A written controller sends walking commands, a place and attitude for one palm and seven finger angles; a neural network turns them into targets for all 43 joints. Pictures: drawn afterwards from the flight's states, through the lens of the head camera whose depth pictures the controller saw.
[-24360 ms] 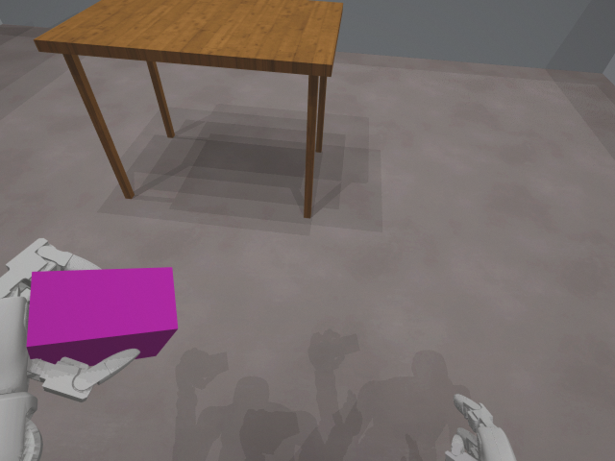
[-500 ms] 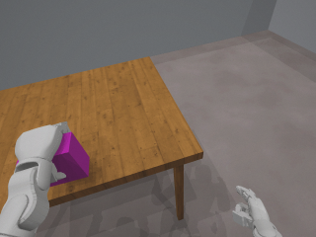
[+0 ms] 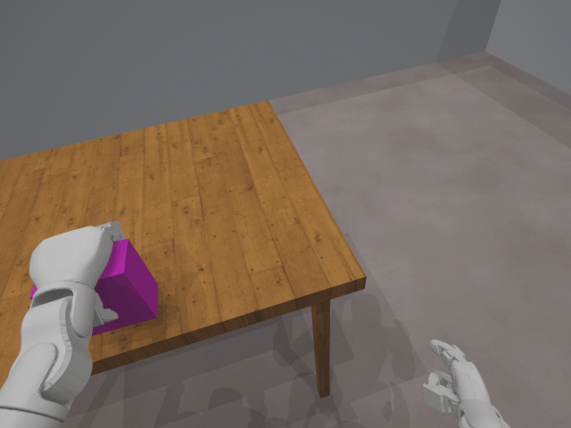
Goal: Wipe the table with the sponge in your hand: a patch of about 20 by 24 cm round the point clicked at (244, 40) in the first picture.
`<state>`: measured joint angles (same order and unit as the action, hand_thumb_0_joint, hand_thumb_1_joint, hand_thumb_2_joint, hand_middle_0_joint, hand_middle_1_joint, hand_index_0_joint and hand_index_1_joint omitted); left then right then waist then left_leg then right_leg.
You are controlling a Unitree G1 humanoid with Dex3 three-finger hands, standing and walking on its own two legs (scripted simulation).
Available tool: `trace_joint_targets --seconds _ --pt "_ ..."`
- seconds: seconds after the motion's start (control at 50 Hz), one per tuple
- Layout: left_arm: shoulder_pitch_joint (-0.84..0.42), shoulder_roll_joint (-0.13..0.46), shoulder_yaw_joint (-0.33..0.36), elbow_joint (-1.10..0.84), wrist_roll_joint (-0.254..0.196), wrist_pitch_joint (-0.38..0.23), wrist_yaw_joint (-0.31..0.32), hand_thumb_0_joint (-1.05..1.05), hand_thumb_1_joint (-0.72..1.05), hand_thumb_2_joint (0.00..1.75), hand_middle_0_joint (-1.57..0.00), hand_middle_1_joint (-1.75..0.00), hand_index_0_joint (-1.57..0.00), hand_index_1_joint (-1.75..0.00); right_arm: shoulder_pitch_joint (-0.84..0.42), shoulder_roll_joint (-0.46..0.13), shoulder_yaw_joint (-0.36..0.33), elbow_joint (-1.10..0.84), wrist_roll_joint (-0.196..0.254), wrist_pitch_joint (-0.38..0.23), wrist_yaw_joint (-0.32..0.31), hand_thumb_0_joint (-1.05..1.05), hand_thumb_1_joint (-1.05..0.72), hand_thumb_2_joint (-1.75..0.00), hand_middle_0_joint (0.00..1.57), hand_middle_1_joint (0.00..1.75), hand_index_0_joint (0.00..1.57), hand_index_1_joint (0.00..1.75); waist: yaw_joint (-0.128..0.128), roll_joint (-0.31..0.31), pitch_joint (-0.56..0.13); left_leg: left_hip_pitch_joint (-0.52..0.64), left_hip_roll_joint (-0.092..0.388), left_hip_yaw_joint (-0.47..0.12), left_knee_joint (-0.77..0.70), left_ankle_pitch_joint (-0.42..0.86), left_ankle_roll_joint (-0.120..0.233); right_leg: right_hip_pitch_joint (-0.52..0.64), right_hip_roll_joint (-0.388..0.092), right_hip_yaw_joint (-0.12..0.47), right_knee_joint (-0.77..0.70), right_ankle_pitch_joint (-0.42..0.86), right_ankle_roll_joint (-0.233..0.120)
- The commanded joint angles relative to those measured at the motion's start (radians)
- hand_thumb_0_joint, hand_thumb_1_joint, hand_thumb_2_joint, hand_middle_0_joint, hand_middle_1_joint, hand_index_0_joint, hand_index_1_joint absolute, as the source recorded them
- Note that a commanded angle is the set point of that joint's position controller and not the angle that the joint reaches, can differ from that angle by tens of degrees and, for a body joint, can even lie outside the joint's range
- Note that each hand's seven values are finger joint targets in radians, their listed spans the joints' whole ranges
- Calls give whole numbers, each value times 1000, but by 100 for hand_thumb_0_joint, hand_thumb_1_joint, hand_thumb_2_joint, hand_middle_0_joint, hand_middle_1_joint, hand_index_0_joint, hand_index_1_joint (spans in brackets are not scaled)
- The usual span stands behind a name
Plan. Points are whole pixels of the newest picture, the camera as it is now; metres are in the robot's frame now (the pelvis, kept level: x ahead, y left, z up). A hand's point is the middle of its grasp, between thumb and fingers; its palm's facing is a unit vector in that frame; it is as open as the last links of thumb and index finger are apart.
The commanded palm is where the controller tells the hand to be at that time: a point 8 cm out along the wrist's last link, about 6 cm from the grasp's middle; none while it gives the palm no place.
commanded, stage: move the sponge above the wiping area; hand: left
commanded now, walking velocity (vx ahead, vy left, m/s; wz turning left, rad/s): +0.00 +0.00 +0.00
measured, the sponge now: (108, 297) +0.25 +0.31 +0.06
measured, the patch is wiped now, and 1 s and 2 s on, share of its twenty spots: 0.00 0.00 0.00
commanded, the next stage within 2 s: lower the sponge onto the table in 0.78 s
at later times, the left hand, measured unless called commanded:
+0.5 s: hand (84, 278) +0.25 +0.32 +0.10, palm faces +0.00 -0.05 -1.00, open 10.3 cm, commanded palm +0.23 +0.32 +0.17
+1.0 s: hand (78, 283) +0.25 +0.33 +0.10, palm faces -0.01 -0.07 -1.00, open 10.3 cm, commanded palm +0.23 +0.32 +0.17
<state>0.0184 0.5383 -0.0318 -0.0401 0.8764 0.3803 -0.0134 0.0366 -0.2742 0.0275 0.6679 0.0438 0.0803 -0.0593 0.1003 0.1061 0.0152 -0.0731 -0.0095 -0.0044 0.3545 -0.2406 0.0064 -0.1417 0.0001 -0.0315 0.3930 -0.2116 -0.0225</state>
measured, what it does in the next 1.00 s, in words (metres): stands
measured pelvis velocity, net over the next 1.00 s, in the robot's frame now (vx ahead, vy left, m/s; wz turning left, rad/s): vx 0.00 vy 0.01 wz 0.01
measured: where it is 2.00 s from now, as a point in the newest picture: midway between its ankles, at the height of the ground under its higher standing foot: outside the picture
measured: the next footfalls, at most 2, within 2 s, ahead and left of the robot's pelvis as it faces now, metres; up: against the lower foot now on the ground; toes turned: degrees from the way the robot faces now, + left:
none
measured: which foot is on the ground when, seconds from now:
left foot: down 0.00-1.00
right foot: down 0.00-1.00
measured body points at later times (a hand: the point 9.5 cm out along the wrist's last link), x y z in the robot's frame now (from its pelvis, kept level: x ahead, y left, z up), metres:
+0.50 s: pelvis +0.00 +0.01 +0.00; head +0.00 -0.04 +0.45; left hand +0.25 +0.32 +0.15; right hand +0.22 -0.22 -0.10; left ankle -0.03 +0.12 -0.75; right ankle +0.00 -0.11 -0.75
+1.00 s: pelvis +0.00 +0.01 +0.00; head -0.01 -0.03 +0.45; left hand +0.24 +0.33 +0.15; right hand +0.23 -0.20 -0.09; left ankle -0.03 +0.12 -0.75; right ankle +0.00 -0.11 -0.75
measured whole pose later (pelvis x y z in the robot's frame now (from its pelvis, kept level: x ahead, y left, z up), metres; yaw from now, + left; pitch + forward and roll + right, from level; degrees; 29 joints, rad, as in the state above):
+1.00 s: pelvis +0.00 +0.01 +0.00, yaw +1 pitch -3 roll +0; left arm 0.00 0.56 0.00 -0.01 0.86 0.32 -0.05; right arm 0.05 -0.28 0.03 0.67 0.04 0.08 -0.07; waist 0.11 0.10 0.03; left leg -0.07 -0.02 -0.01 0.35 -0.23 0.02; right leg -0.12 -0.01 -0.04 0.36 -0.19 -0.01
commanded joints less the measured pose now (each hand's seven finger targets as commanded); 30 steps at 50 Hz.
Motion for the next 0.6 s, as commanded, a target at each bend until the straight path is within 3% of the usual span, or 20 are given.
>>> trace_joint_targets --seconds 0.0,0.02,0.04,0.06,0.1,0.12,0.14,0.16,0.2,0.22,0.24,0.28,0.32,0.34,0.4,0.42,0.44,0.52,0.56,0.58 --pt "-219 270 174 -183 20 -9 27 0 10 130 -120 -160 -120 -160 -169 -123 -47 -167 -3 -47 -8 0 -90 -90 20 30 20 30 3 -57 -211 -39 -37 -3 -19 323 45 153 12 32 -24 260 -33" --pt "-227 286 185 -195 26 -7 24 0 10 130 -120 -160 -120 -160 -196 -120 -37 -178 -1 -49 -8 0 -90 -90 20 30 20 30 8 -37 -205 -35 -39 -8 -19 314 46 138 24 62 -30 241 -41" --pt "-252 221 129 -192 22 -17 21 0 10 130 -120 -160 -120 -160 -172 -107 -36 -177 0 -55 -10 0 -90 -90 20 30 20 30 -10 -57 -215 -38 -37 4 -12 315 47 140 13 25 -19 241 -30" --pt "-235 274 180 -152 19 -28 26 0 10 130 -120 -160 -120 -160 -150 -122 -46 -159 -4 -51 -12 0 -90 -90 20 30 20 30 -8 -74 -197 -41 -34 -1 -16 308 47 137 17 32 -29 240 -32" --pt "-266 293 191 -150 26 -48 29 0 10 130 -120 -160 -120 -160 -152 -124 -49 -159 -5 -50 -16 0 -90 -90 20 30 20 30 -3 -68 -208 -43 -39 0 -17 300 47 139 15 30 -29 238 -31" --pt "-278 310 203 -153 30 -49 32 0 10 130 -120 -160 -120 -160 -176 -120 -41 -170 -2 -55 -18 0 -90 -90 20 30 20 30 2 -56 -196 -43 -42 -5 -16 283 48 121 26 59 -36 213 -39" --pt "-308 250 151 -168 27 -64 35 0 10 130 -120 -160 -120 -160 -158 -108 -40 -167 -1 -62 -18 0 -90 -90 20 30 20 30 -13 -48 -219 -37 -40 5 -12 295 48 129 15 25 -26 219 -31" --pt "-304 290 189 -161 21 -80 42 0 10 130 -120 -160 -120 -160 -141 -120 -51 -154 -5 -62 -21 0 -90 -90 20 30 20 30 -9 -38 -223 -27 -38 -2 -16 299 46 135 19 30 -31 221 -34" --pt "-319 288 186 -179 28 -98 53 0 10 130 -120 -160 -120 -160 -143 -118 -54 -158 -7 -65 -21 0 -90 -90 20 30 20 30 -1 -9 -238 -19 -41 -6 -15 327 44 145 17 26 -27 246 -37" --pt "-305 325 222 -211 32 -95 58 0 10 130 -120 -160 -120 -160 -170 -113 -46 -169 -5 -69 -20 0 -90 -90 20 30 20 30 13 15 -257 -9 -43 -14 -14 335 45 148 29 54 -28 241 -47" --pt "-298 264 176 -216 31 -99 64 0 10 130 -120 -160 -120 -160 -155 -101 -46 -166 -7 -75 -19 0 -90 -90 20 30 20 30 3 13 -272 -7 -40 -4 -7 356 44 157 17 23 -15 255 -39" --pt "-230 302 227 -175 19 -92 72 0 10 130 -120 -160 -120 -160 -136 -120 -60 -149 -10 -65 -17 0 -90 -90 20 30 20 30 11 -22 -243 -20 -37 -12 -16 361 41 169 18 30 -25 276 -39" --pt "-227 317 238 -166 19 -61 68 0 10 130 -120 -160 -120 -160 -175 -118 -46 -161 -2 -60 -14 0 -90 -90 20 30 20 30 17 -10 -211 -38 -38 -15 -26 341 38 157 25 52 -29 258 -47" --pt "-248 264 190 -147 18 -52 65 0 10 130 -120 -160 -120 -160 -160 -112 -44 -154 0 -61 -14 0 -90 -90 20 30 20 30 0 -45 -211 -48 -36 -1 -21 333 38 154 15 23 -22 252 -36" --pt "-233 304 217 -140 6 -38 52 0 10 130 -120 -160 -120 -160 -159 -128 -54 -150 -1 -52 -16 0 -90 -90 20 30 20 30 7 -60 -209 -46 -37 -8 -29 321 41 166 13 28 -30 257 -34" --pt "-225 337 243 -168 9 -32 46 0 10 130 -120 -160 -120 -160 -191 -127 -44 -166 2 -54 -14 0 -90 -90 20 30 20 30 16 -25 -210 -43 -39 -16 -28 322 40 161 23 57 -31 248 -44" --pt "-233 263 179 -188 9 -37 38 0 10 130 -120 -160 -120 -160 -177 -111 -40 -167 1 -57 -12 0 -90 -90 20 30 20 30 3 -34 -223 -38 -38 -5 -21 341 41 166 12 22 -20 258 -35" --pt "-224 270 182 -230 2 -53 18 0 10 130 -120 -160 -120 -160 -183 -115 -42 -180 -1 -60 -11 0 -90 -90 20 30 20 30 3 -31 -208 -16 -31 -21 -25 334 43 135 26 42 -37 239 -39" --pt "-202 274 194 -216 6 -70 25 0 10 130 -120 -160 -120 -160 -144 -120 -50 -159 -10 -60 -11 0 -90 -90 20 30 20 30 0 -53 -219 -16 -27 -19 -22 360 42 152 18 20 -29 254 -34" --pt "-211 284 198 -234 13 -75 28 0 10 130 -120 -160 -120 -160 -147 -123 -53 -159 -11 -57 -11 0 -90 -90 20 30 20 30 4 -30 -223 -12 -28 -19 -24 364 39 153 17 24 -32 257 -35"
